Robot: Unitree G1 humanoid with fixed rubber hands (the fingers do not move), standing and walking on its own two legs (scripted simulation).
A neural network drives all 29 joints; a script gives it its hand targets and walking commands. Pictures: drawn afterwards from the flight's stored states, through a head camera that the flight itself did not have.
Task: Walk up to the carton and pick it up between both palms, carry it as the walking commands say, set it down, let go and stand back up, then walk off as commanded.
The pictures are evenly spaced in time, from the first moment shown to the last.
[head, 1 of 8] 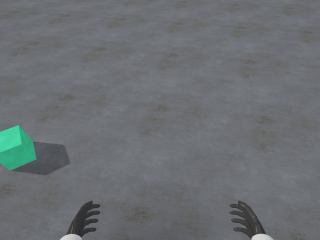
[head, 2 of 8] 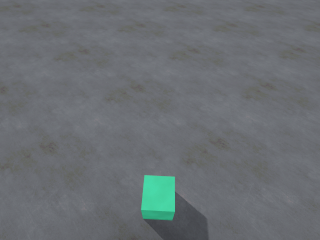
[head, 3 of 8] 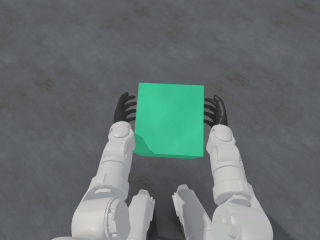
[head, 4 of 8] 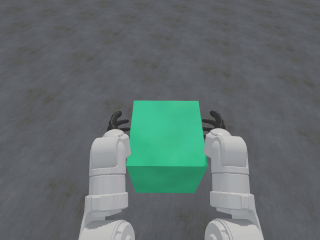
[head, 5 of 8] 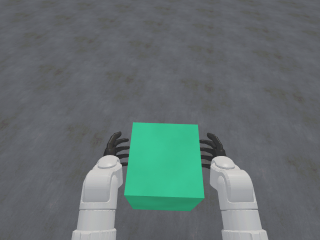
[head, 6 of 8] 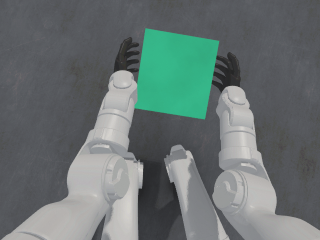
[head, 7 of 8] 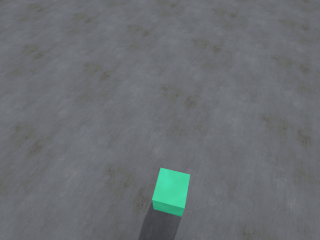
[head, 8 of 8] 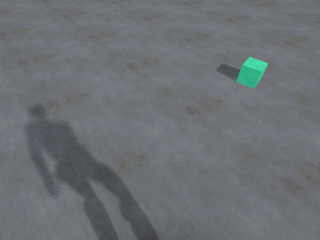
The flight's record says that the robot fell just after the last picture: no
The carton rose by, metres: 0.73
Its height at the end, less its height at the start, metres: +0.00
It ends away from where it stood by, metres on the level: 2.92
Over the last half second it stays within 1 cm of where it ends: yes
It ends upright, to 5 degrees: yes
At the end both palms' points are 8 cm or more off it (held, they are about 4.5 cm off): yes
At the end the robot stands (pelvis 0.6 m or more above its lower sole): yes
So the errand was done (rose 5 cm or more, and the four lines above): yes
